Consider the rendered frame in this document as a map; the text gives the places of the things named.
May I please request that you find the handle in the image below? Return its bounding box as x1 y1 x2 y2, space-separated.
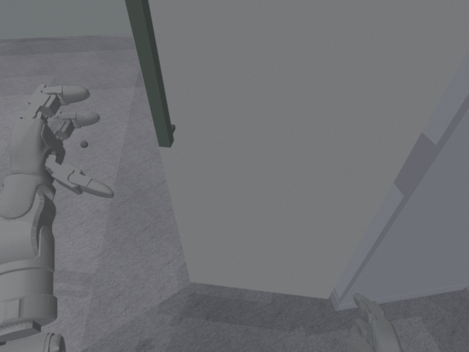
125 0 175 147

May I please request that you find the robot left hand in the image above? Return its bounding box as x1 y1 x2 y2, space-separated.
10 84 114 198

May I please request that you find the robot right hand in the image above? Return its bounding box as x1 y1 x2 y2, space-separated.
346 293 403 352

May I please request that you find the robot left forearm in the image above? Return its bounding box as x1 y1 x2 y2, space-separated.
0 173 57 346

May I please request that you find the robot left upper arm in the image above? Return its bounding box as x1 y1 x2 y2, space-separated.
0 333 66 352

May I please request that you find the fridge door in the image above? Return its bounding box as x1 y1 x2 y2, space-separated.
124 0 469 299

